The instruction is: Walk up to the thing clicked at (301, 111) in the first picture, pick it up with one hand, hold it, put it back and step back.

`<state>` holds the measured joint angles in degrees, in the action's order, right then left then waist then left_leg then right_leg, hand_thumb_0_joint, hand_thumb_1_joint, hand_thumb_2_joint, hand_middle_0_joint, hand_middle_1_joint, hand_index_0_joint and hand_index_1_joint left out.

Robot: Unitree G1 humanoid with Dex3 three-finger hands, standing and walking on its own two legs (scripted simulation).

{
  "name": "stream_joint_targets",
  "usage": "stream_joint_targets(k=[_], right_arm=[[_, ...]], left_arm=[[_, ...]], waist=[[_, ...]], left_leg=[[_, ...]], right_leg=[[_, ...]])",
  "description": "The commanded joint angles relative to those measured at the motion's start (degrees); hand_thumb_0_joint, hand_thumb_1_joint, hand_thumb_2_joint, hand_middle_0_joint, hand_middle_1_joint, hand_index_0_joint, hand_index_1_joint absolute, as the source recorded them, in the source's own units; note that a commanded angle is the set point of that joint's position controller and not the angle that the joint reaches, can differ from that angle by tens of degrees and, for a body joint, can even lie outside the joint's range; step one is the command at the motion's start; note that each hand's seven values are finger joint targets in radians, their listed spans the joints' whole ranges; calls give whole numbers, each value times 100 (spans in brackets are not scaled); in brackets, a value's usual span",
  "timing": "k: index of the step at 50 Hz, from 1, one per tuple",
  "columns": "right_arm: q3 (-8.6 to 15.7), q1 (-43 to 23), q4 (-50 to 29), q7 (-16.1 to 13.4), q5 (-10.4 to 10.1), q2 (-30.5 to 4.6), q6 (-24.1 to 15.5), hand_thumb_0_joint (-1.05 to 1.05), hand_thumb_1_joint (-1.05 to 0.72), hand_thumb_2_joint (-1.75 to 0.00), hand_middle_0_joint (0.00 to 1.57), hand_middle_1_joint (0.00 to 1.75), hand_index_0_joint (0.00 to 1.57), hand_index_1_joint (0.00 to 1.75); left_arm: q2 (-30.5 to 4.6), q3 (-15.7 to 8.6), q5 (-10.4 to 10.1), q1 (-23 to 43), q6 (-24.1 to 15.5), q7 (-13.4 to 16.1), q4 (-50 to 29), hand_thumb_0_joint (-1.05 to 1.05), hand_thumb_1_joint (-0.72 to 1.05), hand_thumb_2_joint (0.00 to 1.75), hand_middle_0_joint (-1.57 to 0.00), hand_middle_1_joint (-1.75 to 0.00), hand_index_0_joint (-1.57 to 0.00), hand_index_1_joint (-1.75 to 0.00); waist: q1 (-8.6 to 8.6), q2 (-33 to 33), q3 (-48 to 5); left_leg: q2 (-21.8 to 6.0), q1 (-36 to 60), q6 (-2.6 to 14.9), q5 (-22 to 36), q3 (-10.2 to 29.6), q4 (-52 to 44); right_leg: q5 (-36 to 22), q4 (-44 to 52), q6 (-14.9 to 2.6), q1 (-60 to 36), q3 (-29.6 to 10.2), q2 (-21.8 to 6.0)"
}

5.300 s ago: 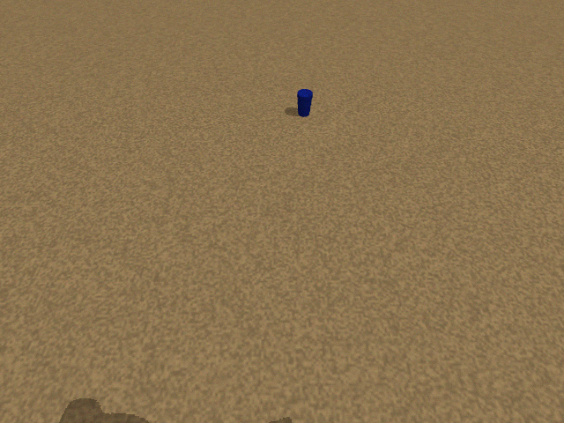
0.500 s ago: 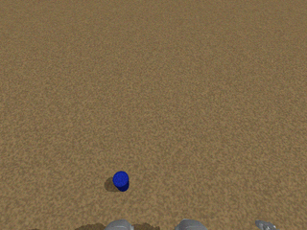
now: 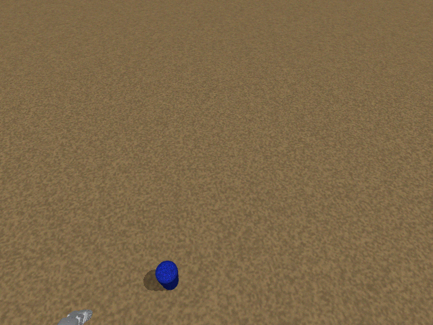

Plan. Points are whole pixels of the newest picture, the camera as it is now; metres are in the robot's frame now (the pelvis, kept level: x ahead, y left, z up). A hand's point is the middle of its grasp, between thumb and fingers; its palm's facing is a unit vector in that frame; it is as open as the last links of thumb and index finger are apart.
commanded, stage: walk up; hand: left
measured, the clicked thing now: (168, 277) +0.40 +0.20 -0.71
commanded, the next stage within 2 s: stand in 0.58 s
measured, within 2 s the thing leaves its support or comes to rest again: neither
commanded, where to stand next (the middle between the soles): +0.06 +0.00 m, yaw +1 degrees
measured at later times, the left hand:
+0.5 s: hand out of the picture +0.08 +0.26 -0.16, palm faces -0.01 -0.94 -0.33, open 7.3 cm
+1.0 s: hand out of the picture +0.10 +0.25 -0.15, palm faces -0.02 -0.94 -0.34, open 7.3 cm
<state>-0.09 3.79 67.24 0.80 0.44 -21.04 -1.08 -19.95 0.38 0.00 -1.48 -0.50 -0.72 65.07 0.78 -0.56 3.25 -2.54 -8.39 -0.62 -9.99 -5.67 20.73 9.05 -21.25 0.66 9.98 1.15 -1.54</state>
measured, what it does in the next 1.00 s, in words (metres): stands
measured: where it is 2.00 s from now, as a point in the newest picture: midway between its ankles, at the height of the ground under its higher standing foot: outside the picture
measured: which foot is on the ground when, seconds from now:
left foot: down 0.00-1.00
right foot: down 0.00-1.00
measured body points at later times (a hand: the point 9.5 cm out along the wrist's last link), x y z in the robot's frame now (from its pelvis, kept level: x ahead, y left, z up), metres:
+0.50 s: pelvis +0.01 +0.00 +0.00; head +0.02 +0.00 +0.45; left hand +0.08 +0.30 -0.13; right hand +0.10 -0.29 -0.13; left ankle +0.01 +0.12 -0.75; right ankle +0.03 -0.13 -0.75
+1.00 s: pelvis +0.02 +0.00 +0.00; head +0.03 +0.00 +0.45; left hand +0.10 +0.30 -0.13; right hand +0.10 -0.30 -0.13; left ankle +0.01 +0.12 -0.75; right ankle +0.03 -0.13 -0.75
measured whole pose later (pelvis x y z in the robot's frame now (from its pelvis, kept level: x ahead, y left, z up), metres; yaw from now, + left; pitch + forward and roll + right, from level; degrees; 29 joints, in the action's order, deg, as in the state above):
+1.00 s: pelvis +0.02 +0.00 +0.00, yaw +1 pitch -2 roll +0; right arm 0.4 4.7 66.7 0.6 0.9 -19.7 -0.6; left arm -20.0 0.0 0.6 -4.9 -0.5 -0.4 65.7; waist 0.6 0.0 2.5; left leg -2.1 -5.5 -0.9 -9.5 -5.0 16.8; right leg 9.2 -17.9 0.8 7.0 1.9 -1.8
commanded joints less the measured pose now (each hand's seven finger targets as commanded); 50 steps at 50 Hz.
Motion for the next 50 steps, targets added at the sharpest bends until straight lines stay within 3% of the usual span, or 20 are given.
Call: stream_joint_targets(k=[1,8,15,25,31,37,43,50], right_arm=[[203,-319,-301,-81,-18,-1173,-142,0,-90,-90,20,30,20,30],[234,-367,-284,-81,-10,-1195,-115,0,-90,-90,20,30,20,30],[242,-311,-271,-89,-13,-1182,-121,0,-90,-90,20,30,20,30],[257,-301,-296,-95,-11,-1120,-85,0,-90,-90,20,30,20,30],[250,-297,-367,-98,25,-1049,-85,0,-90,-90,20,30,20,30],[237,-243,-402,-87,22,-1047,-79,0,-90,-90,20,30,20,30],[250,-224,-426,-99,23,-1092,-91,0,-90,-90,20,30,20,30],[252,-206,-433,-104,16,-1114,-83,0,-90,-90,20,30,20,30]], left_arm=[[-1218,-262,-4,205,-97,58,-209,0,90,90,-20,-30,-20,-30],[-1180,-261,27,187,-98,53,-110,0,90,90,-20,-30,-20,-30],[-1177,-277,28,121,-98,59,-73,0,90,90,-20,-30,-20,-30],[-1162,-285,39,49,-98,76,-67,0,90,90,-20,-30,-20,-30],[-1177,-274,48,-15,-124,107,-146,0,90,90,-20,-30,-20,-30],[-1200,-275,38,-80,-121,95,-200,0,90,90,-20,-30,-20,-30],[-1187,-274,48,-70,-126,99,-277,0,90,90,-20,-30,-20,-30],[-1190,-256,44,-75,-125,104,-300,0,90,90,-20,-30,-20,-30]], waist=[[-90,97,-600],[-52,99,-509],[-68,67,-635],[-62,-21,-500],[-44,33,-543],[-44,79,-463],[-52,50,-610],[-53,49,-599]], left_leg=[[-626,209,145,248,696,-512],[-609,229,147,39,684,-601],[-642,344,155,309,690,-625],[-603,348,145,314,695,-636],[-664,385,85,645,767,-675],[-613,275,70,276,747,-712],[-660,439,86,719,732,-612],[-670,465,83,812,733,-604]], right_leg=[[-402,486,-186,-177,-571,-632],[-342,624,-136,-119,-562,-622],[-578,594,-122,-255,-534,-643],[-503,663,-89,-183,-538,-640],[-531,608,-83,-267,-475,-637],[-326,650,-98,-259,-504,-653],[-695,605,-125,-324,-513,-692],[-758,607,-116,-368,-461,-686]])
